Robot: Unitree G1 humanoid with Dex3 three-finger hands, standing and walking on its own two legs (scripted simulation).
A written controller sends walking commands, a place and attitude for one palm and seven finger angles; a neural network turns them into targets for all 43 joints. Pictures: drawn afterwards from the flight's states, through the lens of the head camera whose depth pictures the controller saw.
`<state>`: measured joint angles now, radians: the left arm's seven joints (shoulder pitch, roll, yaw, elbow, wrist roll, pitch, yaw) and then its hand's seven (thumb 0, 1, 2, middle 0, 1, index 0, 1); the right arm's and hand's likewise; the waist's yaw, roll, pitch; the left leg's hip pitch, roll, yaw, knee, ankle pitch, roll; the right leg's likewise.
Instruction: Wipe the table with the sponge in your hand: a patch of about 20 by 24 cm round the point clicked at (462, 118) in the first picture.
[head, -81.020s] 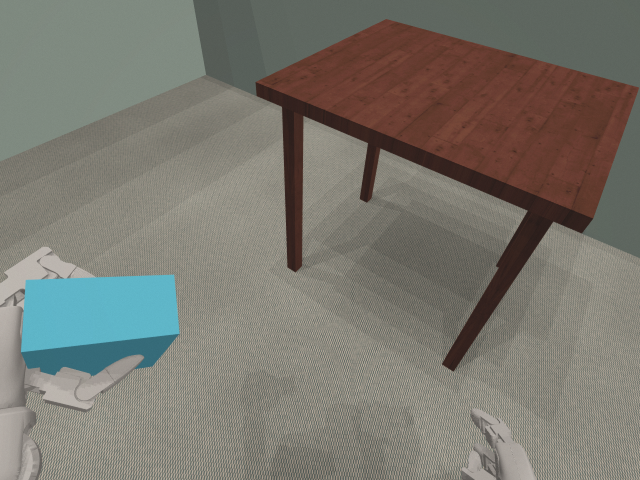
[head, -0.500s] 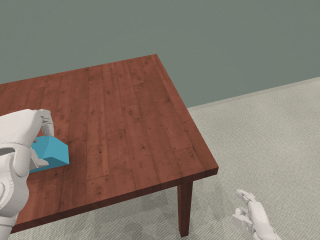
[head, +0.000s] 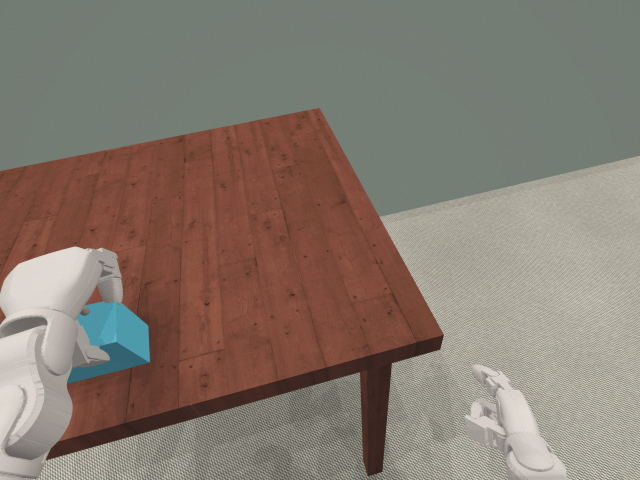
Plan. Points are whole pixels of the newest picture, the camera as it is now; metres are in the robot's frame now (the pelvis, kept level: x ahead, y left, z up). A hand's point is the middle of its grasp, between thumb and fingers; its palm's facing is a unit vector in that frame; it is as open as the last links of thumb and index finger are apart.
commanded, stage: move the sponge above the wiping area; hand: left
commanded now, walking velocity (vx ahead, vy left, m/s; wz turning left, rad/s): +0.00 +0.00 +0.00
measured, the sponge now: (82, 350) +0.22 +0.36 +0.06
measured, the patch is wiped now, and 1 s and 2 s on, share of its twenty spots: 0.95 0.95 0.95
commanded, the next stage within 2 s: lower the sponge onto the table in 0.70 s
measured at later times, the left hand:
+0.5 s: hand (93, 308) +0.23 +0.30 +0.14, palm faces +0.01 -0.03 -1.00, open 8.9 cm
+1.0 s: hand (78, 290) +0.24 +0.31 +0.16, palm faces +0.16 -0.01 -0.99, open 8.9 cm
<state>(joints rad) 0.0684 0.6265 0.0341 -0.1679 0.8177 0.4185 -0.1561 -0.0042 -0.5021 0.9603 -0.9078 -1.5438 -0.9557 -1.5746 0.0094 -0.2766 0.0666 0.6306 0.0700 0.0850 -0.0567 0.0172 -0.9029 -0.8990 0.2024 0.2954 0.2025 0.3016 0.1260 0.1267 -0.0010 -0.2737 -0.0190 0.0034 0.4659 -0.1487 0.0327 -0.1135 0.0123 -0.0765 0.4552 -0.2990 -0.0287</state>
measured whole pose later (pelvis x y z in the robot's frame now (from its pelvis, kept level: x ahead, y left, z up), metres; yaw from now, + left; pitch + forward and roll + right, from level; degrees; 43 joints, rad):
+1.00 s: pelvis +0.00 +0.00 +0.00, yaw -1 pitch -4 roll -1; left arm 0.08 0.66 0.07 -0.23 0.81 0.29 -0.05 0.00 -0.51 0.96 -0.91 -1.54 -0.96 -1.57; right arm 0.03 -0.25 0.06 0.65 0.06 0.07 -0.05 0.02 -0.90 -0.90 0.20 0.30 0.20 0.30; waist 0.14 0.12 0.00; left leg -0.25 -0.01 0.01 0.47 -0.15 0.03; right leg -0.09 0.02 -0.06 0.45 -0.29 -0.03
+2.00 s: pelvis +0.00 -0.01 +0.00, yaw +0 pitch -2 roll -1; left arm 0.11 0.60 0.07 -0.13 0.86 0.27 -0.08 -0.01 -0.54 0.99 -0.92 -1.56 -0.97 -1.60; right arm 0.07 -0.28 0.04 0.65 0.06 0.07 -0.05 0.02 -0.90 -0.90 0.20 0.30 0.20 0.30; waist 0.12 0.12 -0.02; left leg -0.29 -0.01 -0.01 0.50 -0.17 0.02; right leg -0.12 0.03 -0.08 0.47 -0.31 -0.04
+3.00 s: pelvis -0.01 -0.03 -0.01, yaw +0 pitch +2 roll -1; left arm -0.21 0.70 0.11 0.35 0.87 0.08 -0.14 -0.01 -0.61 0.92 -0.94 -1.45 -0.95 -1.62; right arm 0.17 -0.32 0.00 0.69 0.08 0.10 -0.07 0.02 -0.90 -0.90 0.20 0.30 0.20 0.30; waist 0.07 0.12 -0.04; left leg -0.44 0.02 -0.03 0.60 -0.19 0.02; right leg -0.27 0.05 -0.09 0.59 -0.35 -0.07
